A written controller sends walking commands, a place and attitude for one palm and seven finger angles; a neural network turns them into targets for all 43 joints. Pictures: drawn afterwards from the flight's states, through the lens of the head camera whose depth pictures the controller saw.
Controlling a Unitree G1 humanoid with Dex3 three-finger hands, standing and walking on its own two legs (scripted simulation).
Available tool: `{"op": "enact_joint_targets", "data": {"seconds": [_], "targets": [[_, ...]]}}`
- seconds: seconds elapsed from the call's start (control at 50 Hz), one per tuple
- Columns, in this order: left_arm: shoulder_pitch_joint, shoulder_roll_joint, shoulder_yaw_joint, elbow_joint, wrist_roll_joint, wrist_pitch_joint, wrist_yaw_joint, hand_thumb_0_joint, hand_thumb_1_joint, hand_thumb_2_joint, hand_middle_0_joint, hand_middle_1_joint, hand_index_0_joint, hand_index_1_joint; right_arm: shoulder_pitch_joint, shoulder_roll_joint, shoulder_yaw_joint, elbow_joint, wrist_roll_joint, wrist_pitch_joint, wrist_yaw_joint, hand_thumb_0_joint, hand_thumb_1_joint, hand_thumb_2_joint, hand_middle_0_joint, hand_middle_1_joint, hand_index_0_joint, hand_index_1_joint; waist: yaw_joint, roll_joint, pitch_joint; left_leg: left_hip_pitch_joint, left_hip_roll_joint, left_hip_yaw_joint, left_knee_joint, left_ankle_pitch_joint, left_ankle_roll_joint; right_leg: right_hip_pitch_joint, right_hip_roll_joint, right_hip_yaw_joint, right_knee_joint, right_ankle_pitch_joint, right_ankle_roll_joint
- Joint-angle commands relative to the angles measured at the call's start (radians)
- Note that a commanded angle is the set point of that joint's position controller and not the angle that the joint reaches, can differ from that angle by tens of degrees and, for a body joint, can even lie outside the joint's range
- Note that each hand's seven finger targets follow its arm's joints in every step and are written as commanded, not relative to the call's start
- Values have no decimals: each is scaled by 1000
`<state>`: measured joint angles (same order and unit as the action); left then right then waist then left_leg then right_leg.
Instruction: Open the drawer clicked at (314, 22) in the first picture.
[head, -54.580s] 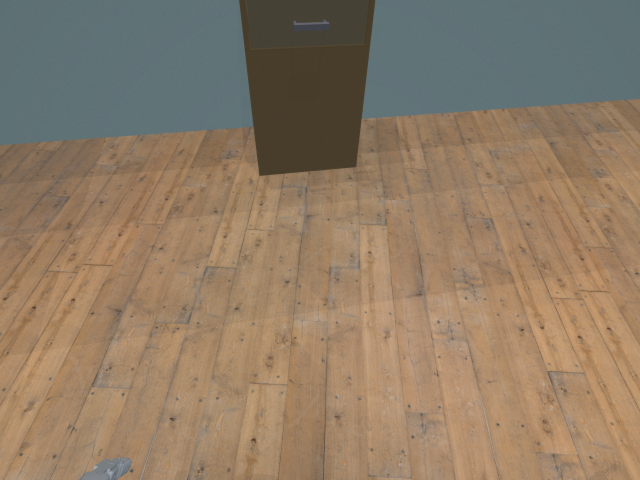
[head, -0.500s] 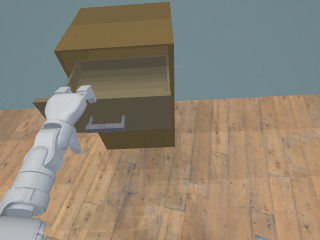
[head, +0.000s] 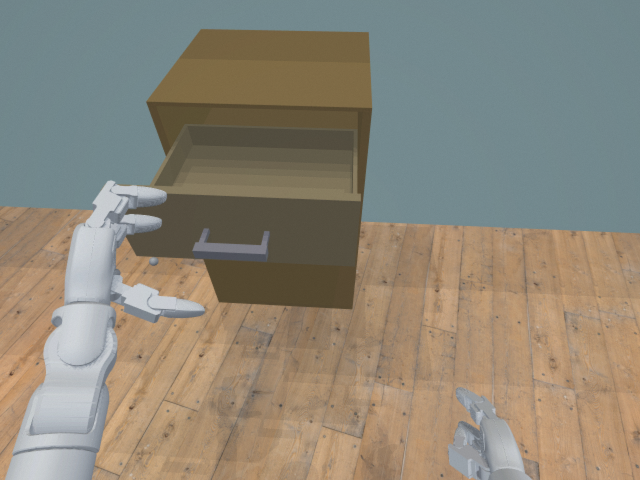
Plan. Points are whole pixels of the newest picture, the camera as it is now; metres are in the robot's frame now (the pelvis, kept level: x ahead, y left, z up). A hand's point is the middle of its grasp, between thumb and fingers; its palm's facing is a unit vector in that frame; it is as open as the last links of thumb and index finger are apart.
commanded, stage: draw the hand back to the body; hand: left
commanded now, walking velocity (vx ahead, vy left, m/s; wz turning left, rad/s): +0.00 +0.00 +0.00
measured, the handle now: (233, 243) +0.51 +0.22 -0.06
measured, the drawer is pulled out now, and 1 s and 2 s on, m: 0.29 0.29 0.29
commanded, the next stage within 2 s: step back with the hand held close in 0.80 s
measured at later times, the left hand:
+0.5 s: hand (84, 349) +0.19 +0.24 +0.16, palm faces +0.40 -0.83 -0.39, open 9.5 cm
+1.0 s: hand (63, 360) +0.17 +0.25 +0.16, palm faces +0.43 -0.80 -0.42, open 7.4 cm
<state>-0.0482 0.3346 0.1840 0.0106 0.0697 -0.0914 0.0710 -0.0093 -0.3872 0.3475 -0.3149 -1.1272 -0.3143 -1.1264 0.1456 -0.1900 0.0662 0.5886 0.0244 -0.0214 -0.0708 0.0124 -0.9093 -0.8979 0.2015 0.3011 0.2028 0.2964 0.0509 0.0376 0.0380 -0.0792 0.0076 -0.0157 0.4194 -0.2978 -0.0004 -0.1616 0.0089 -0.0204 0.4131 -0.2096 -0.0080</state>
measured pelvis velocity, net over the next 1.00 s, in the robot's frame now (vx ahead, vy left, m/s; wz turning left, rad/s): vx -0.02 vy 0.00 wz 0.03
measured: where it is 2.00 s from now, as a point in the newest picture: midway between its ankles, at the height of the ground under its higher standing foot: outside the picture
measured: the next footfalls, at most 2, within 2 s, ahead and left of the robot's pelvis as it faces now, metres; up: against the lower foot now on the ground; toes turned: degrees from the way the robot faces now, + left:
right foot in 1.96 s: -0.25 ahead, -0.10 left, +0.00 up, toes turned -3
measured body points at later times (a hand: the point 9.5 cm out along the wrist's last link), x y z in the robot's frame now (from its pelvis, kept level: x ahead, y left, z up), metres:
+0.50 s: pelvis +0.00 +0.00 +0.00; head -0.01 -0.02 +0.45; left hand +0.16 +0.28 +0.18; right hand +0.18 -0.23 -0.08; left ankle -0.04 +0.12 -0.74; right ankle +0.01 -0.12 -0.74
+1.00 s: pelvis -0.02 +0.00 +0.00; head -0.02 -0.01 +0.45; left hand +0.14 +0.29 +0.19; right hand +0.17 -0.22 -0.08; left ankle -0.04 +0.12 -0.74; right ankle +0.01 -0.12 -0.74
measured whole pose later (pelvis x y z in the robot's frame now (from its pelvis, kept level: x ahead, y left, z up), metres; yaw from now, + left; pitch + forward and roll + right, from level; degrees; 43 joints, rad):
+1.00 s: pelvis -0.02 +0.00 +0.00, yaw +2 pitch -2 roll -1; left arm 0.51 0.32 0.35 -0.46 -0.02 -0.18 0.10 0.01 0.88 0.90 -0.22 -0.30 -0.21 -0.30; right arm 0.20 -0.21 0.03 0.63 -0.02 -0.14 -0.07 0.02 -0.91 -0.90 0.20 0.30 0.20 0.30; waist 0.03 0.05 0.02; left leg -0.14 0.02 -0.05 0.48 -0.30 -0.01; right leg -0.18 0.02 -0.05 0.40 -0.19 -0.01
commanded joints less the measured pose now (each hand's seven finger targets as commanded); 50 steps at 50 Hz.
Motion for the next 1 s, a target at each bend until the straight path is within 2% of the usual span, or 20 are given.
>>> {"op": "enact_joint_targets", "data": {"seconds": [0.0,0.06,0.1,0.16,0.2,0.24,0.36,0.4,0.46,0.5,0.62,0.7,0.72,0.78,0.86,0.88,0.9,0.92,0.94,0.98], "targets": [[-146,165,121,-369,-90,-91,38,0,-115,465,-273,-952,-273,-952,-81,-132,-50,-125,-20,-100,-12,0,-900,-900,200,300,200,300,-7,142,-165,-11,12,38,-73,376,-4,150,0,-27,-44,231,-18],[-33,144,133,-400,-104,-98,39,0,-10,510,-265,-885,-265,-885,-75,-129,-53,-119,-29,-126,-6,0,-900,-900,200,300,200,300,-2,73,-138,-35,12,38,-79,371,-2,162,1,-34,-44,242,-13],[25,174,167,-447,-105,-108,38,0,60,540,-260,-840,-260,-840,-73,-137,-64,-115,-32,-137,0,0,-900,-900,200,300,200,300,2,7,-151,-35,15,36,-75,385,2,174,2,-28,-44,259,-13],[132,134,162,-497,-113,-116,35,0,165,585,-252,-772,-252,-772,-76,-129,-68,-112,-32,-147,2,0,-900,-900,200,300,200,300,4,35,-156,-38,9,46,-74,375,2,180,-3,-28,-43,256,-9],[202,161,191,-527,-114,-122,35,0,235,615,-247,-728,-247,-728,-74,-135,-76,-107,-34,-155,6,0,-900,-900,200,300,200,300,8,-4,-161,-41,9,43,-67,374,4,183,-4,-23,-46,266,-9],[254,135,176,-591,-117,-125,33,0,305,645,-242,-683,-242,-683,-74,-131,-79,-111,-32,-159,8,0,-900,-900,200,300,200,300,5,34,-165,-38,8,46,-64,388,5,180,-9,-24,-42,271,-6],[426,135,211,-619,-120,-129,39,0,515,735,-228,-548,-228,-548,-77,-126,-85,-105,-33,-173,0,0,-900,-900,200,300,200,300,11,-14,-111,-64,4,48,-60,310,9,143,-4,-26,-56,210,1],[435,166,234,-660,-115,-133,41,0,585,765,-223,-502,-223,-502,-78,-129,-91,-106,-29,-178,-2,0,-900,-900,200,300,200,300,9,3,-109,-56,5,49,-52,277,8,123,-3,-17,-67,178,-1],[524,134,224,-683,-114,-136,43,0,690,810,-215,-435,-215,-435,-82,-118,-87,-111,-29,-188,-8,0,-900,-900,200,300,200,300,14,43,-94,-66,3,47,-54,267,7,118,-2,-21,-62,164,-1],[500,159,237,-706,-110,-135,46,0,760,840,-210,-390,-210,-390,-82,-123,-87,-109,-29,-195,-11,0,-900,-900,200,300,200,300,11,33,-87,-66,3,43,-53,248,6,109,-3,-17,-68,148,-1],[448,116,199,-638,-109,-127,52,0,900,900,-200,-300,-200,-300,-81,-116,-80,-96,-32,-206,-26,0,-900,-900,200,300,200,300,-2,1,5,-84,-1,33,-65,137,11,50,0,-17,-102,13,4],[442,151,230,-651,-105,-127,57,0,900,900,-200,-300,-200,-300,-86,-119,-81,-97,-34,-208,-27,0,-900,-900,200,300,200,300,13,-2,-52,-68,-1,28,-67,153,12,85,-3,-10,-92,30,-1],[464,118,206,-641,-109,-126,54,0,900,900,-200,-300,-200,-300,-85,-111,-74,-99,-36,-208,-27,0,-900,-900,200,300,200,300,14,10,-47,-79,-3,27,-73,153,11,94,-5,-15,-87,33,0],[441,133,207,-691,-105,-130,53,0,900,900,-200,-300,-200,-300,-83,-116,-75,-103,-37,-213,-22,0,-900,-900,200,300,200,300,14,42,-75,-75,-2,22,-73,175,8,113,-7,-13,-76,62,-4],[483,127,216,-661,-107,-125,55,0,900,900,-200,-300,-200,-300,-87,-111,-74,-98,-37,-217,-20,0,-900,-900,200,300,200,300,20,20,-50,-93,-1,25,-74,182,5,114,-3,-18,-76,69,-3],[456,146,223,-685,-105,-127,55,0,900,900,-200,-300,-200,-300,-83,-115,-76,-102,-36,-216,-20,0,-900,-900,200,300,200,300,17,14,-59,-90,-1,22,-72,185,6,116,-4,-13,-75,72,-4],[307,313,406,-737,-102,-180,59,0,900,900,-200,-300,-200,-300,-62,-134,-65,-129,-25,-192,-6,0,-900,-900,200,300,200,300,-25,61,51,-186,-2,10,-47,75,25,0,-45,69,-123,51,-6],[504,160,293,-618,-88,-166,50,0,900,900,-200,-300,-200,-300,-61,-135,-90,-110,-55,-158,-22,0,-900,-900,200,300,200,300,-39,-89,56,-194,0,-38,-10,98,23,-41,-55,61,-139,60,-11],[530,136,250,-625,-78,-149,46,0,900,900,-200,-300,-200,-300,-55,-149,-98,-119,-56,-139,-17,0,-900,-900,200,300,200,300,-47,-148,31,-172,-4,-26,39,97,23,-76,-84,91,-158,23,-20],[555,108,223,-646,-75,-141,48,0,900,900,-200,-300,-200,-300,-27,-139,-101,-133,-52,-118,-15,0,-900,-900,200,300,200,300,-64,-172,-41,-164,-5,-16,140,76,22,-96,-153,127,-156,13,-46]]}}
